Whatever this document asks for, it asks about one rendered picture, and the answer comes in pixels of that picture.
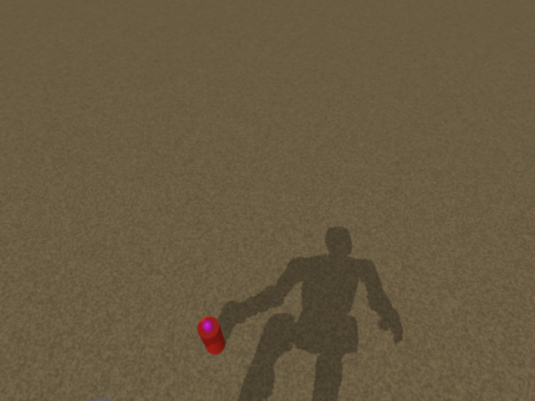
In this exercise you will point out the bottle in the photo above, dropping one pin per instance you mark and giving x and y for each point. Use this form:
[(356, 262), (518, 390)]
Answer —
[(211, 335)]

